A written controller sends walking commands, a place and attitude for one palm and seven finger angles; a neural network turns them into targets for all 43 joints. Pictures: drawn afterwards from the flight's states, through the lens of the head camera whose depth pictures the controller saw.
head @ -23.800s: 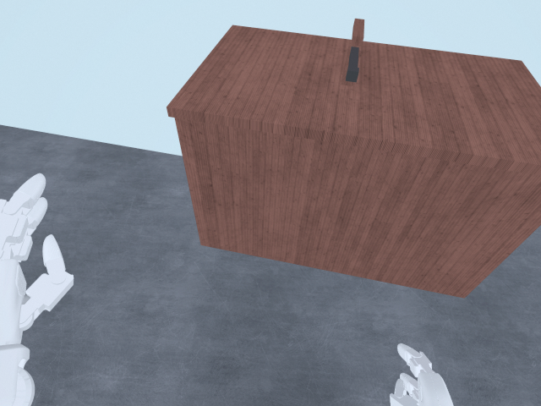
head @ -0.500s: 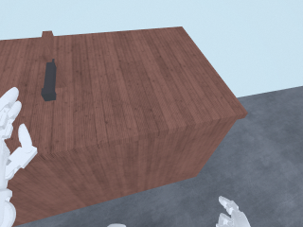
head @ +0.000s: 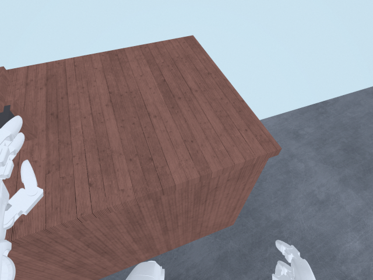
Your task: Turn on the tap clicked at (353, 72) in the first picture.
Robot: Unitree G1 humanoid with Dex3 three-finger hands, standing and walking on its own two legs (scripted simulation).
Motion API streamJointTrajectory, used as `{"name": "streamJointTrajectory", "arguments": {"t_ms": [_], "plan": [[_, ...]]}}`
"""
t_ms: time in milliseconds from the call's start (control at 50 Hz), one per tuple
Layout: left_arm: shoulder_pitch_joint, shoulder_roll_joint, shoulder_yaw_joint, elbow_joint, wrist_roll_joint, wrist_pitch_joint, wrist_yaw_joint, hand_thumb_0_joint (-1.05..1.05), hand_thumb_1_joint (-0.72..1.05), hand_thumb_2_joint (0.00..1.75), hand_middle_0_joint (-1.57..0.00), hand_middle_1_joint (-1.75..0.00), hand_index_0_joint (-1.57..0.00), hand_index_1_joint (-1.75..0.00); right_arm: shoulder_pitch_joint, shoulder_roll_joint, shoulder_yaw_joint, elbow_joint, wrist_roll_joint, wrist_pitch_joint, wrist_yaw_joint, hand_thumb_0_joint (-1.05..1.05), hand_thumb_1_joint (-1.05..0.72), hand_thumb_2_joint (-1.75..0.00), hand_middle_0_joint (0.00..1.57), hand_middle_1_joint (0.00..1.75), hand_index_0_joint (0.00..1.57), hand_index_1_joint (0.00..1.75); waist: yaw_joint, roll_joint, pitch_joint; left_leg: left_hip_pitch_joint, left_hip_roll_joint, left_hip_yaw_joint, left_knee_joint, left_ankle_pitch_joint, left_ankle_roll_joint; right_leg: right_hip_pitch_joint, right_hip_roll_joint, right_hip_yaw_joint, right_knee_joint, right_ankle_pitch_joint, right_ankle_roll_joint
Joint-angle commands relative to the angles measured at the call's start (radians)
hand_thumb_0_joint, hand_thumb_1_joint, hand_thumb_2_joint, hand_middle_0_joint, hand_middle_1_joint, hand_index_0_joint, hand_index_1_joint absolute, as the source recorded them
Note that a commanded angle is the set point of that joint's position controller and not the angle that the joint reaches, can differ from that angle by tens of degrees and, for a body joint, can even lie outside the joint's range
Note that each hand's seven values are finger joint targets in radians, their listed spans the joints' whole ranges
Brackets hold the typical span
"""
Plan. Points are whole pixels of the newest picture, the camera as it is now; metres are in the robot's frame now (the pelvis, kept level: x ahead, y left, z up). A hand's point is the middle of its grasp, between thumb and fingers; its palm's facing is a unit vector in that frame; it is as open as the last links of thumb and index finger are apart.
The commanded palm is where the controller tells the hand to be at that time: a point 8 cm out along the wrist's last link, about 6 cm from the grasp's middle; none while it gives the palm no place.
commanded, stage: come to a stop and stand still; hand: left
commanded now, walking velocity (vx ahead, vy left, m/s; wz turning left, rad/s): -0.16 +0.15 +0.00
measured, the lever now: (0, 159) +0.30 +0.40 +0.09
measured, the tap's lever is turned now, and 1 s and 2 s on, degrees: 0 0 0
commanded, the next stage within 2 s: none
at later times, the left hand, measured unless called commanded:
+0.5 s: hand (40, 169) +0.25 +0.25 +0.17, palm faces +0.40 -0.85 -0.34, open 7.4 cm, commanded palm +0.20 +0.29 +0.18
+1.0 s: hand (16, 181) +0.24 +0.30 +0.14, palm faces +0.30 -0.86 -0.42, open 7.4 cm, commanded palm +0.18 +0.33 +0.18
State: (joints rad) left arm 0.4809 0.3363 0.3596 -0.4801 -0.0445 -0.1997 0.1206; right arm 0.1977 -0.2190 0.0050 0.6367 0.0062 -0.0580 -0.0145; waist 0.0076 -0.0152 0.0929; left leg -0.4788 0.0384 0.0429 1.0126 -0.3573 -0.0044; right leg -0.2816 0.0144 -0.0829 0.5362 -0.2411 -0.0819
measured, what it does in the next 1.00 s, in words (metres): steps on the spot: left foot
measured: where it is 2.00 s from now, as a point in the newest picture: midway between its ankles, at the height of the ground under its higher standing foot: outside the picture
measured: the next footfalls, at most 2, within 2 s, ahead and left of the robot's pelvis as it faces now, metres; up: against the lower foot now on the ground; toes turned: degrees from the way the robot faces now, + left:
left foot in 0.12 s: +0.11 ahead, +0.13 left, +0.00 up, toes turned +4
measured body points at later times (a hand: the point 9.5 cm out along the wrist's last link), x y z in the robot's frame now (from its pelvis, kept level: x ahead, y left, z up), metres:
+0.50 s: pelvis +0.03 +0.01 +0.00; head +0.05 +0.01 +0.45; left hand +0.22 +0.29 +0.19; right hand +0.22 -0.19 -0.08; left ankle +0.07 +0.13 -0.73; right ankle +0.03 -0.07 -0.73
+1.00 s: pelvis +0.01 +0.05 +0.00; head +0.04 +0.07 +0.45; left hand +0.22 +0.34 +0.16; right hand +0.15 -0.19 -0.07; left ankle +0.07 +0.13 -0.73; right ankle +0.03 -0.07 -0.73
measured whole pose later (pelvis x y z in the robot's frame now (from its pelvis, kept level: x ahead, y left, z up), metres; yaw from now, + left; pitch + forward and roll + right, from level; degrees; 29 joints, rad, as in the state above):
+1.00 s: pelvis +0.01 +0.05 +0.00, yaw -2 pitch -1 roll -1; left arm 0.42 0.41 0.35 -0.40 -0.04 -0.19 0.07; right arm 0.28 -0.21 0.01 0.56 0.02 -0.12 -0.04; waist 0.03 -0.03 0.08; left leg -0.29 0.01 0.11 0.48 -0.17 0.06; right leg -0.23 0.01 -0.04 0.47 -0.24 -0.01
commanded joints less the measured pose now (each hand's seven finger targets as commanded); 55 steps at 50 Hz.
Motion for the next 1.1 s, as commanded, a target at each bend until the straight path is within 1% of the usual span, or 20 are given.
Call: {"name": "streamJointTrajectory", "arguments": {"t_ms": [0, 60, 120, 160, 180, 260, 320, 540, 560, 580, 600, 660, 680, 740, 780, 800, 840, 880, 940, 1080], "plan": [[-0.059, 0.235, 0.155, -0.329, -0.01, -0.091, 0.055, 0.0, 0.9, 0.9, -0.2, -0.3, -0.2, -0.3, -0.109, -0.053, -0.029, -0.189, -0.004, -0.093, -0.02, 0.0, -0.9, -0.9, 0.2, 0.3, 0.2, 0.3, 0.029, -0.038, -0.225, 0.151, -0.012, 0.039, -0.331, 0.09, 0.012, 0.153, -0.281, 0.217, -0.151, 0.416, -0.069], [-0.05, 0.222, 0.15, -0.319, -0.013, -0.076, 0.066, 0.0, 0.9, 0.9, -0.2, -0.3, -0.2, -0.3, -0.08, -0.068, -0.047, -0.198, 0.002, -0.105, -0.028, 0.0, -0.9, -0.9, 0.2, 0.3, 0.2, 0.3, 0.018, -0.007, -0.24, 0.294, -0.024, 0.03, -0.53, 0.259, 0.01, 0.15, -0.25, 0.215, -0.086, 0.407, -0.001], [-0.035, 0.216, 0.146, -0.286, -0.01, -0.061, 0.06, 0.0, 0.9, 0.9, -0.2, -0.3, -0.2, -0.3, -0.078, -0.11, -0.064, -0.21, 0.019, -0.096, -0.034, 0.0, -0.9, -0.9, 0.2, 0.3, 0.2, 0.3, 0.018, 0.116, -0.258, 0.406, 0.15, -0.14, -0.563, 0.521, 0.069, 0.054, -0.131, 0.145, 0.048, 0.252, 0.072], [0.006, 0.194, 0.139, -0.206, -0.01, -0.04, 0.049, 0.0, 0.9, 0.9, -0.2, -0.3, -0.2, -0.3, -0.074, -0.102, -0.056, -0.214, 0.025, -0.089, -0.036, 0.0, -0.9, -0.9, 0.2, 0.3, 0.2, 0.3, 0.016, 0.111, -0.227, 0.351, 0.175, -0.155, -0.572, 0.577, 0.072, 0.056, -0.083, 0.12, 0.011, 0.122, 0.079], [0.012, 0.215, 0.157, -0.219, -0.007, -0.033, 0.044, 0.0, 0.9, 0.9, -0.2, -0.3, -0.2, -0.3, -0.091, -0.092, -0.044, -0.214, 0.015, -0.085, -0.038, 0.0, -0.9, -0.9, 0.2, 0.3, 0.2, 0.3, 0.018, 0.196, -0.23, 0.342, 0.181, -0.153, -0.61, 0.592, 0.072, 0.065, -0.084, 0.103, 0.018, 0.09, 0.077], [-0.054, 0.179, 0.101, -0.194, -0.012, -0.018, 0.034, 0.0, 0.9, 0.9, -0.2, -0.3, -0.2, -0.3, -0.081, -0.093, -0.025, -0.216, 0.017, -0.079, -0.044, 0.0, -0.9, -0.9, 0.2, 0.3, 0.2, 0.3, 0.007, 0.046, -0.174, 0.215, 0.142, -0.124, -0.602, 0.325, 0.034, 0.15, -0.094, 0.144, -0.132, 0.197, 0.07], [-0.077, 0.179, 0.084, -0.211, -0.021, -0.002, 0.038, 0.0, 0.9, 0.9, -0.2, -0.3, -0.2, -0.3, -0.082, -0.09, -0.02, -0.219, 0.012, -0.079, -0.049, 0.0, -0.9, -0.9, 0.2, 0.3, 0.2, 0.3, 0.002, 0.012, -0.201, 0.262, 0.097, -0.092, -0.57, 0.302, 0.016, 0.137, -0.127, 0.181, -0.17, 0.27, 0.057], [-0.124, 0.19, 0.08, -0.232, -0.03, 0.023, 0.046, 0.0, 0.9, 0.9, -0.2, -0.3, -0.2, -0.3, -0.096, -0.08, -0.004, -0.215, 0.004, -0.071, -0.058, 0.0, -0.9, -0.9, 0.2, 0.3, 0.2, 0.3, 0.004, 0.067, -0.189, 0.285, 0.08, -0.094, -0.622, 0.214, 0.015, 0.125, -0.112, 0.171, -0.226, 0.154, 0.059], [-1.106, 0.947, 0.624, -0.381, 0.124, -0.073, 0.03, 0.0, 0.9, 0.9, -0.2, -0.3, -0.2, -0.3, 0.021, -0.124, -0.056, -0.178, -0.036, -0.121, -0.061, 0.0, -0.9, -0.9, 0.2, 0.3, 0.2, 0.3, 0.03, -0.137, 0.031, 0.139, 0.059, 0.013, -0.442, 0.254, 0.03, -0.064, -0.136, 0.224, -0.356, 0.372, 0.179], [-0.834, 0.585, 0.369, 0.005, 0.034, -0.038, 0.003, 0.0, 0.9, 0.9, -0.2, -0.3, -0.2, -0.3, -0.063, -0.088, -0.042, -0.115, 0.021, -0.098, -0.053, 0.0, -0.9, -0.9, 0.2, 0.3, 0.2, 0.3, 0.013, 0.188, -0.1, 0.277, 0.048, -0.011, -0.525, 0.308, 0.022, -0.031, -0.223, 0.191, -0.213, 0.339, 0.012], [-0.58, 0.363, 0.221, -0.035, 0.006, -0.038, -0.002, 0.0, 0.9, 0.9, -0.2, -0.3, -0.2, -0.3, -0.068, -0.089, -0.051, -0.164, 0.006, -0.095, -0.033, 0.0, -0.9, -0.9, 0.2, 0.3, 0.2, 0.3, 0.028, 0.151, -0.156, 0.346, 0.053, -0.025, -0.552, 0.325, 0.009, 0.039, -0.152, 0.223, -0.169, 0.37, 0.038], [-0.19, 0.187, 0.079, 0.04, -0.016, -0.039, -0.04, 0.0, 0.9, 0.9, -0.2, -0.3, -0.2, -0.3, -0.021, -0.123, -0.069, -0.197, 0.026, -0.1, 0.005, 0.0, -0.9, -0.9, 0.2, 0.3, 0.2, 0.3, 0.055, 0.106, -0.286, 0.376, 0.043, 0.008, -0.556, 0.332, 0.04, 0.12, -0.125, 0.193, -0.148, 0.354, 0.127], [-0.081, 0.096, 0.002, 0.026, -0.028, -0.039, -0.049, 0.0, 0.9, 0.9, -0.2, -0.3, -0.2, -0.3, -0.043, -0.108, -0.064, -0.206, 0.039, -0.097, 0.024, 0.0, -0.9, -0.9, 0.2, 0.3, 0.2, 0.3, 0.055, 0.106, -0.317, 0.405, 0.055, -0.003, -0.575, 0.359, 0.049, 0.129, -0.116, 0.163, -0.118, 0.322, 0.125], [-0.009, 0.173, 0.041, -0.125, -0.018, -0.039, -0.042, 0.0, 0.9, 0.9, -0.2, -0.3, -0.2, -0.3, -0.072, -0.112, -0.06, -0.247, 0.039, -0.095, 0.031, 0.0, -0.9, -0.9, 0.2, 0.3, 0.2, 0.3, 0.052, -0.06, -0.261, 0.335, 0.07, -0.021, -0.595, 0.223, 0.045, 0.108, -0.1, 0.146, -0.177, 0.151, 0.12], [-0.002, 0.289, 0.161, -0.128, -0.015, -0.039, -0.018, 0.0, 0.9, 0.9, -0.2, -0.3, -0.2, -0.3, -0.103, -0.113, -0.051, -0.248, 0.035, -0.092, 0.009, 0.0, -0.9, -0.9, 0.2, 0.3, 0.2, 0.3, 0.048, -0.123, -0.205, 0.326, 0.056, -0.029, -0.615, 0.109, 0.031, 0.025, -0.101, 0.155, -0.23, -0.051, 0.084], [-0.009, 0.271, 0.16, -0.105, -0.022, -0.042, -0.02, 0.0, 0.9, 0.9, -0.2, -0.3, -0.2, -0.3, -0.094, -0.107, -0.046, -0.258, 0.029, -0.09, -0.003, 0.0, -0.9, -0.9, 0.2, 0.3, 0.2, 0.3, 0.037, -0.165, -0.174, 0.3, 0.051, -0.039, -0.614, 0.054, 0.031, -0.006, -0.105, 0.15, -0.252, -0.144, 0.071], [-0.098, 0.3, 0.194, -0.155, -0.027, -0.061, -0.018, 0.0, 0.9, 0.9, -0.2, -0.3, -0.2, -0.3, -0.095, -0.108, -0.036, -0.271, 0.023, -0.098, -0.024, 0.0, -0.9, -0.9, 0.2, 0.3, 0.2, 0.3, 0.02, -0.102, -0.104, 0.285, 0.043, -0.055, -0.63, -0.004, 0.029, -0.082, -0.101, 0.17, -0.265, -0.247, 0.054], [-0.225, 0.351, 0.215, -0.247, -0.011, -0.08, -0.005, 0.0, 0.9, 0.9, -0.2, -0.3, -0.2, -0.3, -0.109, -0.114, -0.03, -0.262, 0.017, -0.103, -0.038, 0.0, -0.9, -0.9, 0.2, 0.3, 0.2, 0.3, 0.017, 0.096, -0.089, 0.267, 0.064, -0.089, -0.695, -0.075, 0.039, -0.073, -0.077, 0.167, -0.213, -0.223, 0.053], [-0.281, 0.291, 0.164, -0.235, 0.008, -0.096, -0.002, 0.0, 0.9, 0.9, -0.2, -0.3, -0.2, -0.3, -0.071, -0.112, -0.03, -0.255, 0.016, -0.137, -0.035, 0.0, -0.9, -0.9, 0.2, 0.3, 0.2, 0.3, 0.03, 0.314, -0.134, 0.12, 0.118, -0.136, -0.807, -0.283, 0.066, 0.129, -0.03, 0.089, -0.052, -0.087, 0.06], [-0.154, 0.161, 0.068, -0.14, 0.027, -0.095, -0.014, 0.0, 0.9, 0.9, -0.2, -0.3, -0.2, -0.3, -0.051, -0.106, -0.027, -0.207, 0.011, -0.185, -0.004, 0.0, -0.9, -0.9, 0.2, 0.3, 0.2, 0.3, 0.028, 0.12, -0.164, 0.267, 0.104, -0.141, -0.765, -0.171, 0.035, 0.052, -0.039, 0.096, -0.138, -0.05, 0.061]]}}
